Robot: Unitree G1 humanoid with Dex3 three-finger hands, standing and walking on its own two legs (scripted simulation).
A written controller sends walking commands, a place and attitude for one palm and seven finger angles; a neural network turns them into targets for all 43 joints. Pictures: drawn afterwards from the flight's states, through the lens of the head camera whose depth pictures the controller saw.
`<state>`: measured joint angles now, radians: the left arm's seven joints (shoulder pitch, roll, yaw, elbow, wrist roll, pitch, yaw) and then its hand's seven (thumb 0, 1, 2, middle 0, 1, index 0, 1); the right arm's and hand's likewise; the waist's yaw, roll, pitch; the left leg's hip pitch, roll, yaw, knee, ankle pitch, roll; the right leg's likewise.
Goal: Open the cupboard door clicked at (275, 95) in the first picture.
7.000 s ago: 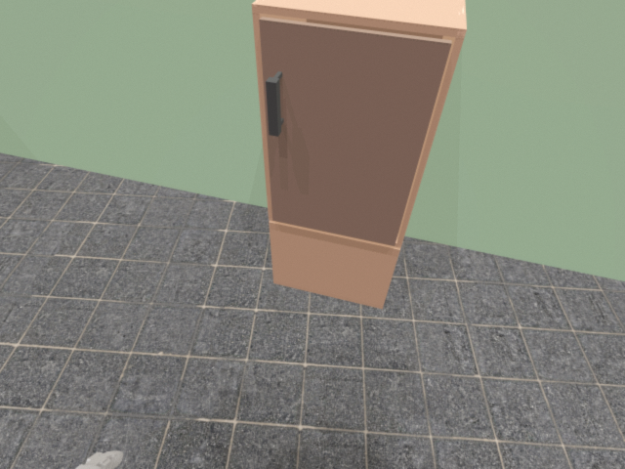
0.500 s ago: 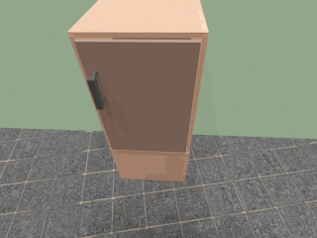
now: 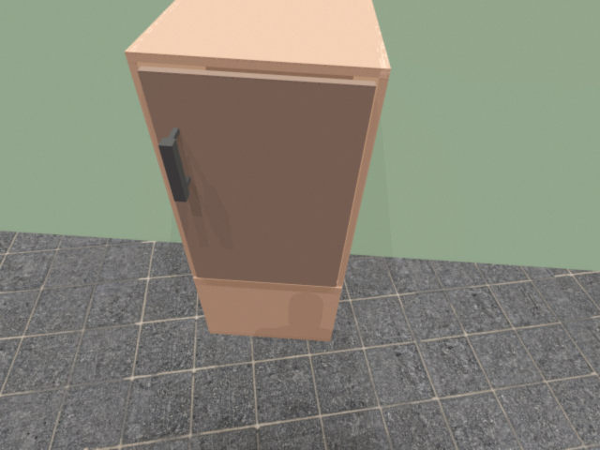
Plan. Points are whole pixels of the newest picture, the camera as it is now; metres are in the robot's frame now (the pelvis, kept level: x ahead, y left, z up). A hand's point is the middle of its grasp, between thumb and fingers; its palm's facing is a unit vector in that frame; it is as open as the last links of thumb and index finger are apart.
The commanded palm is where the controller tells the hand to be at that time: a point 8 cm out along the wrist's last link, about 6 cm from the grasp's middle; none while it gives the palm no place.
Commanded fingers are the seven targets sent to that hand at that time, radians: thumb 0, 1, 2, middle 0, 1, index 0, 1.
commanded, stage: look again from close up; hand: left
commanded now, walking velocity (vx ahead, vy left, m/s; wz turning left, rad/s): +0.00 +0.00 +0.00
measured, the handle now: (178, 164) +0.60 +0.27 +0.04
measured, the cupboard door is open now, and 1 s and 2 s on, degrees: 0 0 0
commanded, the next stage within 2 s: raise the hand with hooked fingers in 0.44 s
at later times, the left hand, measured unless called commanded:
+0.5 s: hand out of the picture +0.03 +0.18 -0.18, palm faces +0.02 -0.98 -0.17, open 7.4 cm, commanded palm none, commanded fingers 0.00 0.90 0.90 -0.20 -0.30 -0.20 -0.30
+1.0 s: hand (168, 416) +0.18 +0.19 -0.06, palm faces +0.04 -1.00 -0.01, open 8.8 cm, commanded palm +0.18 +0.25 -0.03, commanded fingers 0.00 0.34 0.66 -0.24 -0.66 -0.24 -0.66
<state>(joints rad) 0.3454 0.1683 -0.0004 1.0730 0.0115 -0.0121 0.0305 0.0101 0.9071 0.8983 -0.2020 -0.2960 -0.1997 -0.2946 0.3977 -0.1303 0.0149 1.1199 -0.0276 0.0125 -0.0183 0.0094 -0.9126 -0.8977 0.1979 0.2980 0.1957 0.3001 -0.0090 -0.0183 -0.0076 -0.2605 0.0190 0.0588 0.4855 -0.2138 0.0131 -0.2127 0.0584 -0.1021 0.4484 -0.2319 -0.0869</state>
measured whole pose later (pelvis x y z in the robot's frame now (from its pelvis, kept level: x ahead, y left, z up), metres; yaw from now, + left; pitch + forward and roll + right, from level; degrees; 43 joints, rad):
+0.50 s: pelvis +0.04 +0.02 +0.00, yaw -1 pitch +0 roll +0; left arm 0.32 0.13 -0.01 1.11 0.02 -0.03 0.04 0.01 0.91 0.90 -0.20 -0.30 -0.20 -0.29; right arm 0.29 -0.13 0.02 1.14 -0.02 -0.03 -0.04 0.02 -0.93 -0.90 0.20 0.30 0.20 0.30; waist 0.01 -0.01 0.00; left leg -0.18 -0.01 0.09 0.45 -0.27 0.04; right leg -0.16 0.03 -0.07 0.46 -0.30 -0.05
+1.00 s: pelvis +0.01 +0.00 -0.07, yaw +1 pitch +11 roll +1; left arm 0.48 0.19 0.13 0.12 -0.21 -0.45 -0.28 0.01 0.57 0.75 -0.23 -0.51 -0.23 -0.51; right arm 0.13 -0.27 -0.07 0.47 0.00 -0.18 0.00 0.01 -0.91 -0.90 0.20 0.30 0.20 0.30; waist 0.03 -0.06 -0.12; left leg -0.73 0.01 0.06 1.01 -0.47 0.02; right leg -0.70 0.01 -0.11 1.02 -0.52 -0.09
